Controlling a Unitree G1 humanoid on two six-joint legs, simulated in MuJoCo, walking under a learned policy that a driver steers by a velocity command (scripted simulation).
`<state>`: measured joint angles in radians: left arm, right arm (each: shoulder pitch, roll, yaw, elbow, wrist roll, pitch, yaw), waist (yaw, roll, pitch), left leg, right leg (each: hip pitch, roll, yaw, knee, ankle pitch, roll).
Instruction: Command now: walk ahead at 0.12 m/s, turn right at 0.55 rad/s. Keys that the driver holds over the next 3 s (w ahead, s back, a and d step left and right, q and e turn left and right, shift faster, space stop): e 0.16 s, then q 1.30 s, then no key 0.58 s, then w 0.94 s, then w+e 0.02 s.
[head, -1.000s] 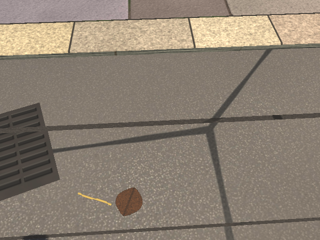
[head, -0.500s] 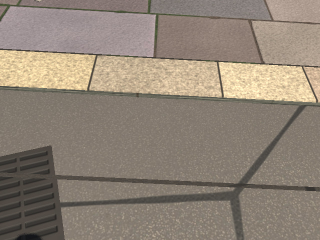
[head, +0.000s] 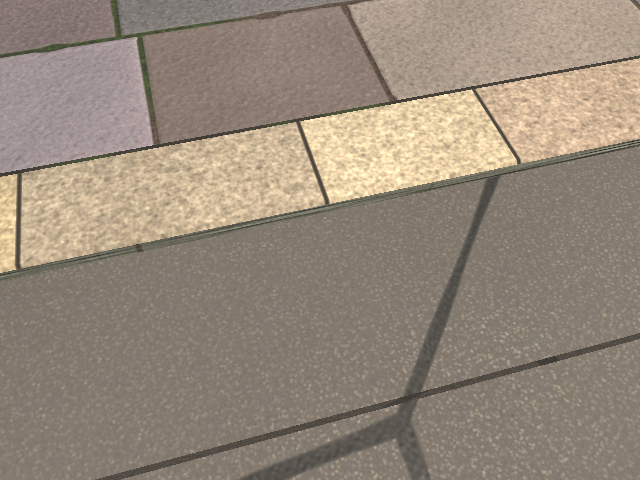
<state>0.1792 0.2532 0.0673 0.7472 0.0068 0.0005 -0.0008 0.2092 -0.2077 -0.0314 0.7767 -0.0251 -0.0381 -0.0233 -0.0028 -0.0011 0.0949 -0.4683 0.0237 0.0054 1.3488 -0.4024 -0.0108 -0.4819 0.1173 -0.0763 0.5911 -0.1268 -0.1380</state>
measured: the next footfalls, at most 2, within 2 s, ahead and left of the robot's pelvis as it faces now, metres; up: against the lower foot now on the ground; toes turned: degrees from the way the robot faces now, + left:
left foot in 0.42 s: +0.11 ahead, +0.15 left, +0.00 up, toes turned -7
right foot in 0.78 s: +0.11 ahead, -0.06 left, +0.00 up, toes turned +10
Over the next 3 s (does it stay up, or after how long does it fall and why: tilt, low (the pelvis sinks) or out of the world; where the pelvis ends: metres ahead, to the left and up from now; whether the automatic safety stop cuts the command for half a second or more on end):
stays up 0.34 0.29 0.03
